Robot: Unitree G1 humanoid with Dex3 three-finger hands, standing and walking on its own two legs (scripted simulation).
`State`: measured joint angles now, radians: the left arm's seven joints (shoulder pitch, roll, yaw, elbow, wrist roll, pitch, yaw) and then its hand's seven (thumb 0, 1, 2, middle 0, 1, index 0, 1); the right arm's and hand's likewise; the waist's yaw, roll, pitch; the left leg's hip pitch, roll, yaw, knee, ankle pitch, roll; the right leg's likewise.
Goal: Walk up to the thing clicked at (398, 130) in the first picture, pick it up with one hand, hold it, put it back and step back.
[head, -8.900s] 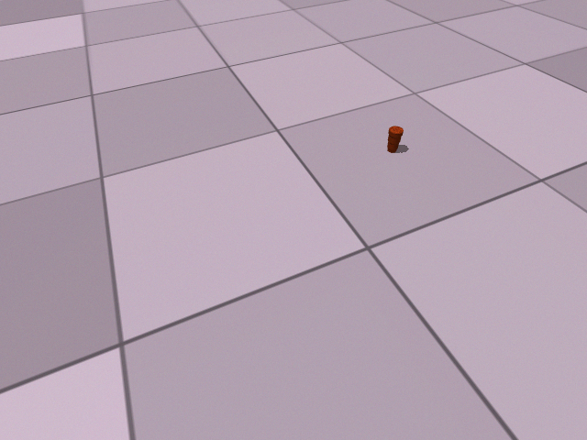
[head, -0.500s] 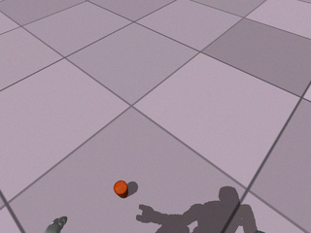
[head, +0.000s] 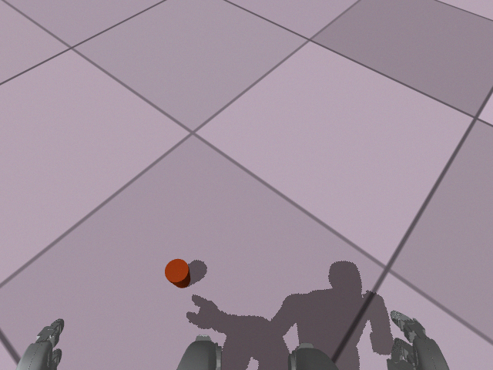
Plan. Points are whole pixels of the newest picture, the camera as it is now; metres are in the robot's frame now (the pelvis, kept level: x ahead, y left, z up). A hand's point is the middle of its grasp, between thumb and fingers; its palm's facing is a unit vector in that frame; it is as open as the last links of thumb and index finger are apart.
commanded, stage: go down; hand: left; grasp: from the side
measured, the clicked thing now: (180, 276) +0.44 +0.25 -0.62
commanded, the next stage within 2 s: none
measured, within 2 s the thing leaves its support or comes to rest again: neither
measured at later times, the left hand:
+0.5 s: hand (74, 316) +0.24 +0.36 -0.19, palm faces +0.22 -0.94 -0.26, open 17.4 cm
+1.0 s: hand (74, 291) +0.30 +0.41 -0.25, palm faces +0.28 -0.94 -0.17, open 17.1 cm
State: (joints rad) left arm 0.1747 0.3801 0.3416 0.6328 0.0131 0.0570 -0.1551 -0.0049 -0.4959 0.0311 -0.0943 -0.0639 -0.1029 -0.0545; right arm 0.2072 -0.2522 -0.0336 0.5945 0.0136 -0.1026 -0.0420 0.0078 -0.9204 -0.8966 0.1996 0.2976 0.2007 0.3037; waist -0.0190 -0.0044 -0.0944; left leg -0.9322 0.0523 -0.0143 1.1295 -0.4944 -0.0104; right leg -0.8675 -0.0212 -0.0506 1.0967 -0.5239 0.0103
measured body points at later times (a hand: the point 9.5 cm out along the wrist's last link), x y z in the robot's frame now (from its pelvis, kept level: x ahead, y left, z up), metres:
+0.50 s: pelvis -0.03 +0.00 -0.12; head +0.13 +0.04 +0.30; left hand +0.23 +0.41 -0.17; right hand +0.16 -0.26 -0.21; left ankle +0.03 +0.12 -0.65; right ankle +0.00 -0.13 -0.65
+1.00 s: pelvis -0.07 +0.00 -0.23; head +0.14 +0.04 +0.16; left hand +0.28 +0.45 -0.23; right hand +0.07 -0.29 -0.34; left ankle +0.02 +0.12 -0.65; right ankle +0.00 -0.13 -0.65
